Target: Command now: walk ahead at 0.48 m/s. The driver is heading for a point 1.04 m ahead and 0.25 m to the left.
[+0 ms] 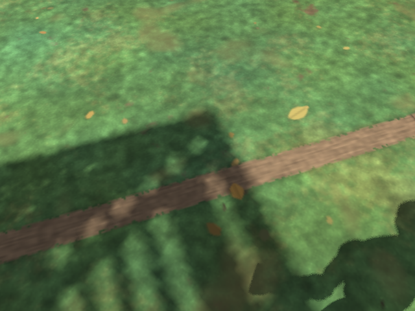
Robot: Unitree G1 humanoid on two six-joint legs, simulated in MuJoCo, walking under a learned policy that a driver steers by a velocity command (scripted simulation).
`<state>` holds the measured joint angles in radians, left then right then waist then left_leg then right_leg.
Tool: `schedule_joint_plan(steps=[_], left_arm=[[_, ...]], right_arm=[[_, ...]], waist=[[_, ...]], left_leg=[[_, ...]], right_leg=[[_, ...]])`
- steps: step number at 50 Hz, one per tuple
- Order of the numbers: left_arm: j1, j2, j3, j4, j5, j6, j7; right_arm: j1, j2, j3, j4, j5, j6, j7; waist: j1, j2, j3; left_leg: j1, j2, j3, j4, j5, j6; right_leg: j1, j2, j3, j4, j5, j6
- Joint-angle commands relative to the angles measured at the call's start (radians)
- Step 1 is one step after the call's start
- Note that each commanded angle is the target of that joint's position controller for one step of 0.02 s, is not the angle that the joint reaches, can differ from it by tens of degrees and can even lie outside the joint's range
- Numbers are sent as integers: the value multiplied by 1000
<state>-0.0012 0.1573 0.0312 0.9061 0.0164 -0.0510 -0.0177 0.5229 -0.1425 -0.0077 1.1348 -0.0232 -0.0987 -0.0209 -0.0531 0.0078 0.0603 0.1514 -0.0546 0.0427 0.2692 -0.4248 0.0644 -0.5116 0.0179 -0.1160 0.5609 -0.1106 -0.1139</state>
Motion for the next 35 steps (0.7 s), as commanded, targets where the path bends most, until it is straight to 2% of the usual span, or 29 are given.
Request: schedule_joint_plan(steps=[1,2,3,4,5,6,7,8,9,11,12,15,18,20,23,25,26,27,28,29,30,31,32,33,34,35], left_arm=[[402,138,54,88,9,-30,24],[536,235,79,100,33,-35,31],[497,241,83,93,12,-17,17],[356,202,71,71,-7,-12,13],[272,143,54,53,-14,-18,10],[247,102,41,59,-7,-27,10],[266,70,30,79,-6,-37,15],[284,56,23,93,-5,-45,20],[317,62,22,105,-4,-54,22],[363,95,24,121,-4,-62,24],[381,108,25,123,-5,-63,24],[444,107,18,131,-7,-60,23],[501,106,13,140,-7,-61,24],[542,106,11,152,-6,-61,28],[581,113,12,167,5,-58,36],[574,124,16,172,11,-56,41],[554,131,18,170,12,-56,44],[537,143,21,168,13,-55,45],[524,153,24,168,13,-53,45],[505,151,23,162,6,-50,43],[502,118,12,127,-5,-52,38],[629,29,2,123,-44,-49,24],[533,129,27,120,-16,-43,28],[436,128,31,84,-10,-47,24],[397,110,29,77,-7,-49,22],[391,98,31,79,7,-39,19]], right_arm=[[7,-150,-28,-30,3,-6,-2],[60,-74,-11,-61,25,-5,9],[92,-85,-27,-65,37,-3,20],[-23,-150,-44,-97,14,3,19],[-119,-146,-46,-127,7,-1,25],[-139,-113,-44,-130,6,1,28],[-130,-95,-45,-129,-8,14,30],[-99,-65,-40,-118,-16,28,35],[-93,-58,-41,-117,-17,38,38],[-146,-70,-46,-141,-17,52,42],[-197,-78,-47,-160,-17,57,44],[-354,-93,-48,-216,-9,61,48],[-462,-80,-40,-251,0,56,52],[-521,-75,-36,-270,4,54,52],[-592,-82,-34,-300,4,48,50],[-598,-92,-37,-314,4,40,48],[-569,-99,-41,-310,4,35,45],[-509,-112,-48,-293,4,31,39],[-391,-130,-60,-256,3,24,32],[-216,-156,-75,-200,-8,13,22],[-36,-241,-99,-168,-35,7,11],[-19,-309,-116,-165,-36,14,18],[-118,-255,-106,-179,-1,27,26],[-224,-199,-88,-196,8,25,29],[-265,-150,-74,-197,4,17,33],[-266,-121,-65,-186,6,9,30]], waist=[[210,36,-143],[215,-111,-283],[172,-234,-355],[123,-103,-190],[108,-41,-81],[71,-3,-16],[41,-12,2],[19,-21,-1],[14,-29,-3],[7,-44,14],[14,-46,28],[48,-44,57],[79,-56,57],[99,-66,53],[118,-73,61],[104,-78,59],[82,-82,45],[54,-92,13],[5,-90,-48],[-68,-66,-138],[-123,25,-267],[-55,243,-368],[-34,58,-281],[-2,35,-139],[23,-4,-76],[49,4,-46]], left_leg=[[-216,212,-27,480,955,80],[-474,122,22,830,523,54],[-713,-39,-31,1115,-75,39],[-809,47,-94,1132,16,58],[-804,86,-90,1077,105,57],[-754,119,-89,1006,149,53],[-699,140,-92,955,162,42],[-654,146,-86,921,170,30],[-645,143,-73,903,177,21],[-694,154,-53,848,213,5],[-734,162,-43,812,247,-4],[-827,173,-17,667,348,-29],[-810,146,17,505,426,-40],[-806,128,33,430,449,-34],[-820,108,45,352,417,-12],[-797,94,46,309,354,15],[-738,74,55,285,313,33],[-644,43,68,267,272,52],[-509,10,78,234,260,73],[-278,23,59,183,310,101],[-14,248,-185,182,227,155],[211,509,-693,58,196,314],[112,444,-676,5,108,270],[-43,411,-510,-22,143,230],[-156,367,-409,-57,260,201],[-227,324,-327,-72,338,171]], right_leg=[[490,-4,46,-83,-58,-66],[754,-283,419,-120,-260,-148],[834,-434,864,-311,-371,-258],[694,-385,743,-345,-469,-214],[538,-355,606,-377,-403,-186],[421,-311,503,-406,-280,-148],[347,-270,420,-413,-171,-120],[308,-242,358,-419,-98,-104],[299,-229,324,-419,-25,-106],[299,-212,269,-437,26,-106],[307,-207,255,-452,28,-106],[368,-193,221,-471,109,-98],[419,-175,176,-455,234,-72],[480,-181,165,-441,293,-68],[591,-210,161,-404,371,-81],[649,-234,157,-359,471,-85],[656,-237,143,-314,584,-77],[655,-235,131,-241,723,-64],[647,-223,117,-108,811,-52],[552,-189,87,88,733,-32],[336,-138,52,389,375,-15],[-21,64,46,751,-410,23],[-107,5,175,800,-351,4],[-126,-36,172,757,-251,2],[-91,-67,167,705,-194,5],[-52,-87,164,660,-174,12]])
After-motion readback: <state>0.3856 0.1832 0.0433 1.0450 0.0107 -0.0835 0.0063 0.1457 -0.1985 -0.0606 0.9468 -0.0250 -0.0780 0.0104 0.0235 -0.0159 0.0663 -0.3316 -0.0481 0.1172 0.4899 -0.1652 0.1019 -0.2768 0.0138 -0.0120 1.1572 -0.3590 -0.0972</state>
